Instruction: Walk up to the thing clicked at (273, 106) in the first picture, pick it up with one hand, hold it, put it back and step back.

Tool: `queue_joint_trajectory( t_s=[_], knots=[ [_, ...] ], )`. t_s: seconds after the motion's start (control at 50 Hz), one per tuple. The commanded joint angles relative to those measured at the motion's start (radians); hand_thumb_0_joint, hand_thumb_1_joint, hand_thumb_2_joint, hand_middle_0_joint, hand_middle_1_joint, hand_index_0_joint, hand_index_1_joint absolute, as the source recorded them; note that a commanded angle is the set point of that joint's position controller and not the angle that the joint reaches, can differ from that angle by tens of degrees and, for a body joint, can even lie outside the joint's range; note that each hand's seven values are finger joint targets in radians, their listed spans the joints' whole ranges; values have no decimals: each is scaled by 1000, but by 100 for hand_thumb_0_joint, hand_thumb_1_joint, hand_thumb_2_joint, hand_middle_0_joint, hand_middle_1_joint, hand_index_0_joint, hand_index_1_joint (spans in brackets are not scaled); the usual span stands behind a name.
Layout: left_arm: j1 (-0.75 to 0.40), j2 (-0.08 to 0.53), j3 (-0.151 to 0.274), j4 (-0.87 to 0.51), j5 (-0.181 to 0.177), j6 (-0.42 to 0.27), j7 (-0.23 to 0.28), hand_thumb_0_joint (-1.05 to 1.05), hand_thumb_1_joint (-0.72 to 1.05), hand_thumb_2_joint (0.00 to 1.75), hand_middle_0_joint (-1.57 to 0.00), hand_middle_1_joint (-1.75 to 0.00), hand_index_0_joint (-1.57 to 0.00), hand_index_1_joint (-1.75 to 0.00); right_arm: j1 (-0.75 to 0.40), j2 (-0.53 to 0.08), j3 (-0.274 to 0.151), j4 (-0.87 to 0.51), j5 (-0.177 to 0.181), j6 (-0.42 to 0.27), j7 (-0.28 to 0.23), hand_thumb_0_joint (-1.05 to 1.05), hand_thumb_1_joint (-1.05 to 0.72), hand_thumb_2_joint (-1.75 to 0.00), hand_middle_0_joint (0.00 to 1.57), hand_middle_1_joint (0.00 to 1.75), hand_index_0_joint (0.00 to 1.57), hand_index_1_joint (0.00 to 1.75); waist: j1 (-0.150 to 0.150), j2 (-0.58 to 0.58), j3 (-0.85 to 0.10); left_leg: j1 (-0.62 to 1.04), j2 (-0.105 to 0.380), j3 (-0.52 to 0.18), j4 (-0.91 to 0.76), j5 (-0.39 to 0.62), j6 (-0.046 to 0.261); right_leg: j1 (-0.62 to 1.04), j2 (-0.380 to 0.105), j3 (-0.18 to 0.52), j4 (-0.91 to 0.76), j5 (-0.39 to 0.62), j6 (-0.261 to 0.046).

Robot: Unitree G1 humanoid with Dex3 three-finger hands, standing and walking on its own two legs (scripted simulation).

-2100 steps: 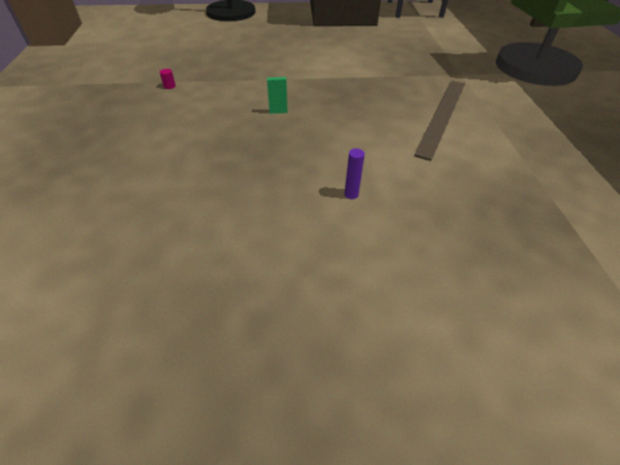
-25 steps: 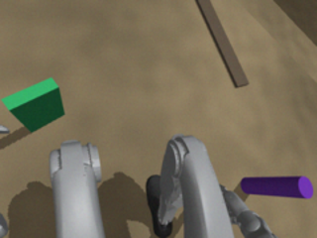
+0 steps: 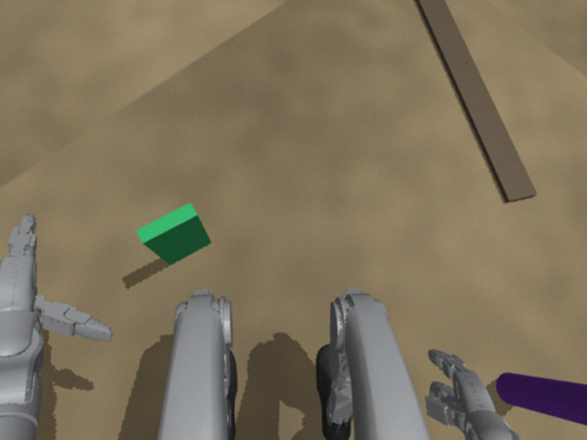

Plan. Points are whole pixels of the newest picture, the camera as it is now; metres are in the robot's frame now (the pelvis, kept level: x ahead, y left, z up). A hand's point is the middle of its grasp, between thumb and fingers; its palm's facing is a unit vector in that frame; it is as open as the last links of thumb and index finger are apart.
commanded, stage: home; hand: left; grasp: from the side
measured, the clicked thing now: (179, 237) +0.45 +0.24 -0.37
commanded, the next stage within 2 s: none
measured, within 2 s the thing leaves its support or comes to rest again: neither
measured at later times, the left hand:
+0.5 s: hand (20, 324) +0.26 +0.23 +0.11, palm faces +0.18 -0.92 -0.35, open 17.5 cm
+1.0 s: hand out of the picture +0.22 +0.20 +0.18, palm faces +0.19 -0.94 -0.28, open 17.7 cm
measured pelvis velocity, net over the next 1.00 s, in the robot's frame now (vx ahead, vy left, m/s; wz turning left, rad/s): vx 0.08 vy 0.00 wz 0.09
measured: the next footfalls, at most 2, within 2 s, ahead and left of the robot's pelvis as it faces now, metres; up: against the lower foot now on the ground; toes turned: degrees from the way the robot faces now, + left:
none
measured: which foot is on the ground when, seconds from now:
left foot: down 0.00-1.00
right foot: down 0.00-1.00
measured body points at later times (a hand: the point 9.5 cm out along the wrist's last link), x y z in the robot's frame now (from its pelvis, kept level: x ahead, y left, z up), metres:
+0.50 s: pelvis +0.07 +0.00 +0.21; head +0.13 +0.03 +0.65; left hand +0.24 +0.28 +0.14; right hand +0.24 -0.24 +0.12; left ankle +0.08 +0.13 -0.44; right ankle +0.09 -0.13 -0.44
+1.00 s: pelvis +0.08 +0.00 +0.24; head +0.10 +0.01 +0.69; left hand +0.21 +0.25 +0.21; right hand +0.27 -0.22 +0.18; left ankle +0.08 +0.13 -0.44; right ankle +0.09 -0.13 -0.44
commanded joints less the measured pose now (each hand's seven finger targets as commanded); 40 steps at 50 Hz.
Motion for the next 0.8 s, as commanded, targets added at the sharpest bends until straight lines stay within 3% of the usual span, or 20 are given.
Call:
queue_joint_trajectory(
  t_s=[0.0,0.06,0.12,0.18,0.26,0.28,0.32,0.42,0.54,0.58,0.66,0.78],
  knots=[
    [-84,290,96,-249,-8,-8,83,0,-59,3,-5,-5,-5,-5,80,-165,-80,-112,4,-65,-65,0,-90,-90,20,30,20,30,6,125,-579,581,-25,23,-400,86,34,470,19,32,-392,102,-37],
    [-3,182,22,-214,-11,25,101,0,-60,3,-5,-5,-5,-5,84,-145,-72,-107,0,-95,-89,0,-90,-90,20,30,20,30,-5,119,-511,654,-32,39,-470,138,34,540,16,38,-481,151,-40],
    [58,131,-9,-206,-16,54,117,0,-58,4,-5,-5,-5,-5,105,-139,-67,-110,0,-122,-104,0,-90,-90,20,30,20,30,-1,117,-483,756,-32,41,-548,198,29,635,12,33,-562,203,-39],
    [122,47,-80,-202,-23,89,126,0,-60,3,-5,-4,-4,-5,114,-133,-63,-108,-3,-145,-111,0,-90,-90,20,30,20,30,-16,98,-418,838,-31,38,-629,251,24,719,11,21,-639,255,-37],
    [204,30,-100,-242,-31,134,146,0,-58,4,-5,-5,-5,-5,117,-122,-57,-127,1,-168,-123,0,-90,-90,20,30,20,30,-3,66,-355,927,-34,39,-740,282,20,867,3,24,-758,283,-30],
    [204,9,-122,-262,-34,144,149,0,-56,5,-5,-5,-5,-5,116,-121,-54,-139,2,-172,-125,0,-90,-90,20,30,20,30,-14,70,-352,959,-35,40,-769,272,19,899,3,20,-783,276,-31],
    [249,0,-133,-302,-37,164,157,0,-56,5,-5,-5,-5,-5,120,-114,-51,-147,4,-179,-135,0,-90,-90,20,30,20,30,-1,81,-326,1022,-38,44,-821,298,15,953,2,21,-831,300,-29],
    [350,-50,-186,-433,-44,214,173,0,-57,5,-5,-5,-5,-5,135,-96,-40,-176,3,-197,-161,0,-90,-90,20,30,20,30,-3,97,-272,1162,-46,59,-939,359,11,1099,2,15,-945,365,-24],
    [501,-121,-258,-597,-51,261,180,0,-56,5,-5,-5,-5,-5,138,-79,-35,-211,-4,-222,-185,0,-90,-90,20,30,20,30,4,98,-198,1272,-44,55,-1049,409,3,1192,16,-15,-1027,394,-25],
    [536,-137,-282,-629,-52,272,178,0,-60,2,-4,-4,-4,-4,130,-77,-29,-221,-7,-233,-189,0,-90,-90,20,30,20,30,-2,73,-135,1279,-41,50,-1077,397,5,1196,21,-27,-1050,385,-22],
    [599,-152,-284,-644,-49,278,165,0,-61,2,-4,-4,-4,-4,126,-74,-30,-235,-14,-248,-190,0,-90,-90,20,30,20,30,4,18,-47,1271,-38,44,-1122,360,7,1205,28,-36,-1090,342,-18],
    [613,-161,-276,-647,-44,269,142,0,-58,4,-5,-5,-5,-5,132,-75,-30,-242,-24,-273,-184,0,-90,-90,20,30,20,30,-1,-8,-41,1289,-48,67,-1114,389,12,1241,16,-15,-1118,381,-9]
  ],
)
